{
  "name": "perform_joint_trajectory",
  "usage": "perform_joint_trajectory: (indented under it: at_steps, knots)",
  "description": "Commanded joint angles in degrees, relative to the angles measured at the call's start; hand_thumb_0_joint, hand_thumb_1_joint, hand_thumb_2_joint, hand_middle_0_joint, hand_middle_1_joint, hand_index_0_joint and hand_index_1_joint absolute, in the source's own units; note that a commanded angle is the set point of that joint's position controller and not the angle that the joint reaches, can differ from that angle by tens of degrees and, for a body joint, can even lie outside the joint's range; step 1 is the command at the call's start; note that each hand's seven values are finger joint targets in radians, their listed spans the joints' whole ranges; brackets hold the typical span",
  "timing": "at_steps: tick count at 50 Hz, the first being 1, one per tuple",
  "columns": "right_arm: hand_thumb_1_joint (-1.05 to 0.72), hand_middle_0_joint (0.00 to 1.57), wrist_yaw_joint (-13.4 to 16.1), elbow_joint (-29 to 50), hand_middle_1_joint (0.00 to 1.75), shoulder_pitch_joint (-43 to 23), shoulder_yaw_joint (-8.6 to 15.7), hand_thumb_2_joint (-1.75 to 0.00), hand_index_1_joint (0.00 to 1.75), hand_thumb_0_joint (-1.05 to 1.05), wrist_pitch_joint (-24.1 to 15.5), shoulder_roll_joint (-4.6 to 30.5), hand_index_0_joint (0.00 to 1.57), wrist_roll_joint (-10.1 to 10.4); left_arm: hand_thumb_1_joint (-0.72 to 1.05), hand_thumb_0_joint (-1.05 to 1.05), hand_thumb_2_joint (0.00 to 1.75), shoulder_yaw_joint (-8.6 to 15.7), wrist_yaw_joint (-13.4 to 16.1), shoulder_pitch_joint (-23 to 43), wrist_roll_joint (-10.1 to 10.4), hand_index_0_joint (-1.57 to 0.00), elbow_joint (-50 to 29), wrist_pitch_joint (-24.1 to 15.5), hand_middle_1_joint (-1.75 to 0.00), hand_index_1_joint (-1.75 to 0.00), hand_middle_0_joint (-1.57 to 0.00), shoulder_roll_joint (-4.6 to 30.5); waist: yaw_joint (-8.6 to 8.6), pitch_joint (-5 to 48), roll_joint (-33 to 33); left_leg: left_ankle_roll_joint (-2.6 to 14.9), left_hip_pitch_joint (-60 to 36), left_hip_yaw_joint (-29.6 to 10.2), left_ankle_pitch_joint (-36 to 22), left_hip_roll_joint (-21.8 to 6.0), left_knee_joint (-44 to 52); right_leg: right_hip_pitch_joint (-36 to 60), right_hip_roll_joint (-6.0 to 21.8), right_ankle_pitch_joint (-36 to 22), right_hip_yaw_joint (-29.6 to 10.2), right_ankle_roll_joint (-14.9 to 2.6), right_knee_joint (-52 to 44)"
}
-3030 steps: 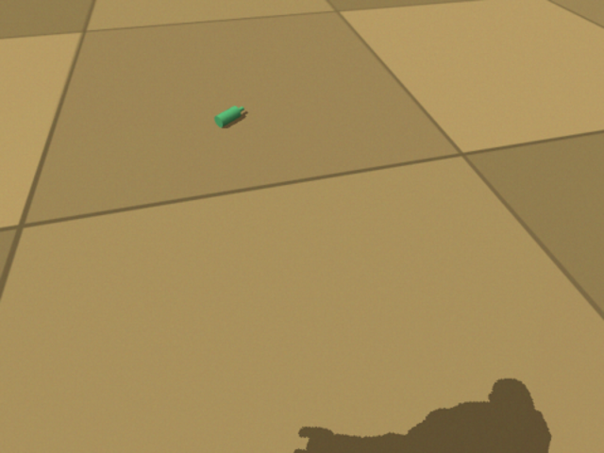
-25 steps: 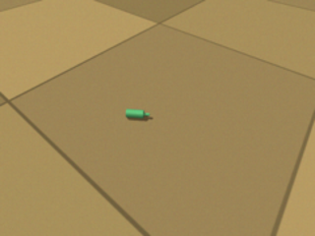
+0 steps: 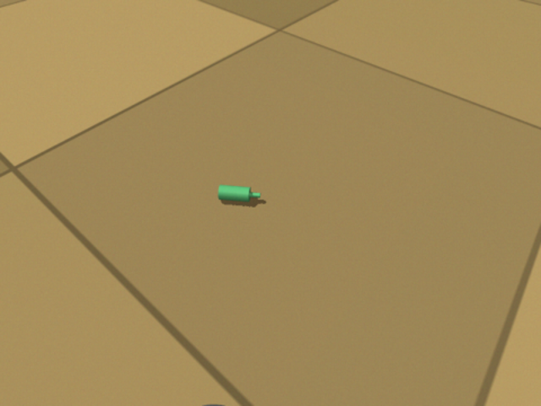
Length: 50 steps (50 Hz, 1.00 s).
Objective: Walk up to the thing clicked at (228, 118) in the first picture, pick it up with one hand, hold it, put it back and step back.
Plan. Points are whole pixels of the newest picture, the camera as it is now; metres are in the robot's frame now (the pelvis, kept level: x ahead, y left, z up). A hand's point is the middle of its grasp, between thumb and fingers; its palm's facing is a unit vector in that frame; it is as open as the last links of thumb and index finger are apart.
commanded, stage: step back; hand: left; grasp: from above
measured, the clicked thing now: (239, 193) +1.10 +0.20 -0.72
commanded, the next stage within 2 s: stand in 0.22 s
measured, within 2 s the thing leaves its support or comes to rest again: neither
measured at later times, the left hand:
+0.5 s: hand out of the picture +0.11 +0.26 -0.13, palm faces -0.03 -0.94 -0.33, open 7.4 cm
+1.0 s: hand out of the picture +0.09 +0.26 -0.13, palm faces -0.04 -0.94 -0.34, open 7.4 cm
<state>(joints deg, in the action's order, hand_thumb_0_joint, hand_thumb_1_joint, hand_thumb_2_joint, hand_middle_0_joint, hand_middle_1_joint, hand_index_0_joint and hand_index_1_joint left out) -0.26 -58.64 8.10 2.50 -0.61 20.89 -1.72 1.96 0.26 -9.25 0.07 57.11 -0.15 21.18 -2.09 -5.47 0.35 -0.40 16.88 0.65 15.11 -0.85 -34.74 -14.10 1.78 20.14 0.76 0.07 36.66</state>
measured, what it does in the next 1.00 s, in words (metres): stands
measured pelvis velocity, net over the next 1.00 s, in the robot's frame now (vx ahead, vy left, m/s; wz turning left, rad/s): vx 0.01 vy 0.01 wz -0.02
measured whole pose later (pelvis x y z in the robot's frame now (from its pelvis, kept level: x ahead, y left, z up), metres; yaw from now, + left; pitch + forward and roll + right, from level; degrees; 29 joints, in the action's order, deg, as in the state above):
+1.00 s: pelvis +0.01 +0.01 +0.02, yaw -1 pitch -2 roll +0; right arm -0.9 -66.6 5.8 0.3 -1.2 19.8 -0.7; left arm 0.0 -0.3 -6.3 -0.2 65.5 -0.7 20.3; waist 0.3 -2.6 -0.1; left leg -0.4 8.3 1.7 8.0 -1.0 -18.0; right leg -5.0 1.5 11.0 0.1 1.3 17.8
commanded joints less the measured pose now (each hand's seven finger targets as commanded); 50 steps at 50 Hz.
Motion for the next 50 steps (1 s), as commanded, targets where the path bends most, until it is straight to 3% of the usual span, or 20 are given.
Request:
perform_joint_trajectory:
  at_steps: [1, 3, 7, 10, 11, 12, 16, 20, 23, 27, 31, 50]
  knots:
    - [-0.90, 0.20, 0.9, 3.2, 0.30, -6.1, 1.8, -0.90, 0.30, 0.00, -0.9, 12.8, 0.20, 0.5, 0.90, 0.00, 0.90, 2.5, 0.7, 0.2, -0.5, -0.20, -1.2, -1.8, -0.30, -0.30, -0.20, 12.0, -0.33, 7.0, -5.9, 5.59, 0.6, -10.0, -9.1, -10.2, 10.9, 5.6, 1.8, -7.9, -3.3, -2.29, -6.8]
    - [-0.90, 0.20, 0.9, 2.4, 0.30, -6.5, 1.5, -0.90, 0.30, 0.00, -0.8, 11.7, 0.20, 0.9, 0.90, 0.00, 0.90, 2.7, 0.6, 0.8, -0.4, -0.20, -0.4, -2.3, -0.30, -0.30, -0.20, 13.3, 0.46, 8.3, -3.6, 3.46, -2.5, -6.4, -12.2, -7.1, 7.9, 5.6, 4.0, -16.9, -5.9, -2.79, -9.2]
    - [-0.90, 0.20, 0.7, 0.6, 0.30, -6.9, 1.3, -0.90, 0.30, 0.00, -0.6, 11.1, 0.20, 1.1, 0.90, 0.00, 0.90, 2.4, 0.8, 3.4, -0.4, -0.20, 0.3, -2.5, -0.30, -0.30, -0.20, 13.3, 1.38, 10.3, -1.3, 3.18, -8.2, -4.1, -16.9, -6.7, 7.7, 5.0, 5.4, -23.1, -6.7, -2.78, -11.4]
    - [-0.90, 0.20, 0.7, -0.4, 0.30, -8.5, 1.0, -0.90, 0.30, 0.00, -0.4, 10.7, 0.20, 0.9, 0.90, 0.00, 0.90, 2.1, 0.7, 4.8, -0.4, -0.20, 0.9, -2.2, -0.30, -0.30, -0.20, 12.6, 1.24, 8.3, -1.3, 3.10, -7.7, -4.5, -13.2, -7.3, 10.7, 4.4, 5.0, -19.0, -6.7, -2.16, -13.4]
    - [-0.90, 0.20, 0.3, -0.8, 0.30, -6.8, 0.6, -0.90, 0.30, 0.00, -0.9, 11.0, 0.20, 1.6, 0.90, 0.00, 0.90, 0.7, 0.3, 4.9, -0.1, -0.20, 2.3, -2.1, -0.30, -0.30, -0.20, 10.6, 2.50, 10.0, -2.1, 2.79, -10.0, -6.2, -12.1, -7.5, 13.5, 5.6, 4.8, -16.0, -6.0, -1.59, -15.2]
    - [-0.90, 0.20, 0.2, -1.1, 0.30, -7.9, 0.7, -0.90, 0.30, 0.00, -1.2, 11.1, 0.20, 1.5, 0.90, 0.00, 0.90, 0.7, 0.2, 5.4, -0.1, -0.20, 2.4, -2.2, -0.30, -0.30, -0.20, 10.6, 2.10, 9.8, -1.6, 2.74, -10.4, -6.5, -12.3, -7.8, 14.3, 5.7, 4.6, -15.4, -5.6, -1.24, -15.9]
    - [-0.90, 0.20, 0.1, -2.2, 0.30, -8.6, 0.5, -0.90, 0.30, 0.00, -1.6, 10.7, 0.20, 1.5, 0.90, 0.00, 0.90, 0.3, 0.2, 6.0, -0.3, -0.20, 3.9, -2.5, -0.30, -0.30, -0.20, 11.1, 2.08, 8.7, -0.1, 2.08, -12.8, -5.6, -17.4, -7.6, 15.1, 6.5, 5.4, -19.4, -5.4, -0.78, -18.2]
    - [-0.90, 0.20, 0.0, -2.7, 0.30, -8.7, 0.5, -0.90, 0.30, 0.00, -1.7, 10.6, 0.20, 1.4, 0.90, 0.00, 0.90, 0.3, 0.3, 6.8, -0.4, -0.20, 4.5, -2.6, -0.30, -0.30, -0.20, 11.4, 2.21, 8.7, 0.0, 1.70, -12.8, -5.1, -16.5, -7.4, 16.8, 7.7, 5.7, -18.9, -5.1, -0.55, -19.6]
    - [-0.90, 0.20, 0.1, -3.2, 0.30, -8.7, 0.5, -0.90, 0.30, 0.00, -1.5, 10.9, 0.20, 1.3, 0.90, 0.00, 0.90, 0.3, 0.2, 6.7, -0.4, -0.20, 5.0, -2.5, -0.30, -0.30, -0.20, 11.1, 2.03, 6.6, -1.1, 1.42, -11.1, -4.9, -9.9, -7.0, 18.7, 6.8, 5.6, -13.5, -5.5, -0.33, -21.7]
    - [-0.90, 0.20, 0.0, -3.6, 0.30, -8.2, 0.5, -0.90, 0.30, 0.00, -1.8, 10.8, 0.20, 1.3, 0.90, 0.00, 0.90, 0.3, 0.2, 7.1, -0.5, -0.20, 5.1, -2.7, -0.30, -0.30, -0.20, 11.2, 2.19, 8.1, -1.0, 1.31, -11.4, -4.8, -13.5, -7.2, 18.8, 9.0, 6.0, -16.5, -5.3, -0.58, -21.3]
    - [-0.90, 0.20, 0.1, -4.0, 0.30, -7.5, 0.4, -0.90, 0.30, 0.00, -1.7, 11.0, 0.20, 1.2, 0.90, 0.00, 0.90, 0.3, 0.1, 6.8, -0.5, -0.20, 5.2, -2.4, -0.30, -0.30, -0.20, 11.2, 2.21, 7.3, -1.7, 1.05, -10.3, -4.7, -9.3, -7.0, 19.9, 8.2, 5.8, -13.1, -5.3, -0.68, -21.8]
    - [-0.90, 0.20, 0.3, -4.5, 0.30, -5.1, -0.2, -0.90, 0.30, 0.00, -1.6, 11.3, 0.20, 1.2, 0.90, 0.00, 0.90, 0.2, 0.0, 5.2, -0.4, -0.20, 5.1, -1.9, -0.30, -0.30, -0.20, 11.3, 2.38, 7.2, -0.4, 1.09, -10.6, -4.8, -11.7, -7.0, 19.7, 7.8, 5.9, -14.3, -5.1, -0.83, -21.8]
